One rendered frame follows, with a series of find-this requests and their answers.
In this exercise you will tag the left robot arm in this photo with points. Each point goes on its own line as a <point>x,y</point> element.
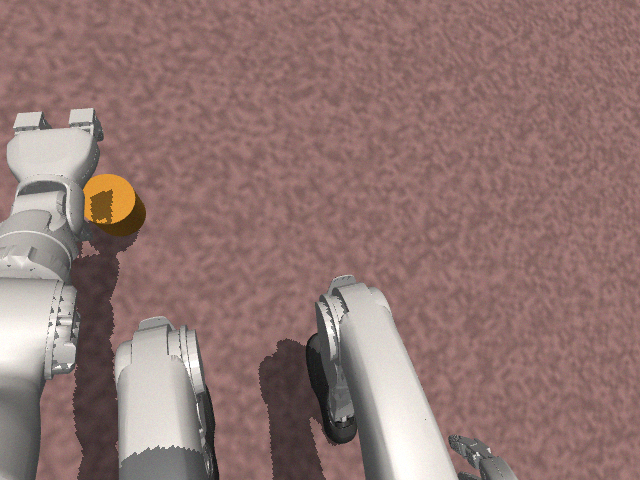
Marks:
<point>39,324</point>

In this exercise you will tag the left robot hand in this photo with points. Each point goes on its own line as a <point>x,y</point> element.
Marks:
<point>72,152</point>

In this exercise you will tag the right robot foot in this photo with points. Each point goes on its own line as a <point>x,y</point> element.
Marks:
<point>338,432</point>

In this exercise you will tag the right robot hand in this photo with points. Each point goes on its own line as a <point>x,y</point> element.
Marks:
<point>479,456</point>

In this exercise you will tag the left robot foot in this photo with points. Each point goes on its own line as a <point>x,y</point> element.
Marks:
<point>209,437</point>

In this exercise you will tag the mug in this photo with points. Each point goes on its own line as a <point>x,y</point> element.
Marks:
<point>112,204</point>

